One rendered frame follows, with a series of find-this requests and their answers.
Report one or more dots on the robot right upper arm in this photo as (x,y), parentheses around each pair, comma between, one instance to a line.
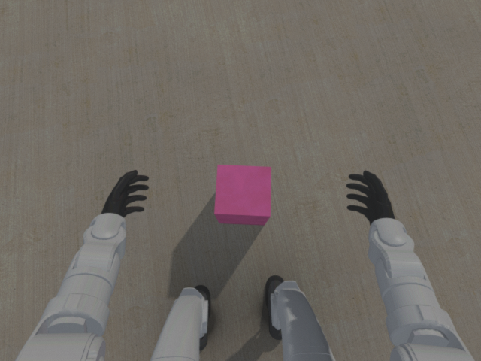
(421,352)

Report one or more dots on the robot left foot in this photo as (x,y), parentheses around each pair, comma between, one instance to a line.
(204,291)

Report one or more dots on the robot left forearm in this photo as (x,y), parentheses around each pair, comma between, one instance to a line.
(81,305)

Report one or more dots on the robot right thigh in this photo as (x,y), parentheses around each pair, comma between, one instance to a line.
(302,335)

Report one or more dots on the robot right forearm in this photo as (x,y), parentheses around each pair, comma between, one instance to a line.
(413,313)

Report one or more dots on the left robot hand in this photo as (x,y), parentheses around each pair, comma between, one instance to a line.
(118,199)

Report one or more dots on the robot left upper arm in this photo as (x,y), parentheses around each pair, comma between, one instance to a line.
(65,347)

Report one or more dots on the right robot hand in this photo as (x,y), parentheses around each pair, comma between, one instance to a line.
(377,201)

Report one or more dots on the carton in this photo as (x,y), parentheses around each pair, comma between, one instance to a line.
(243,194)

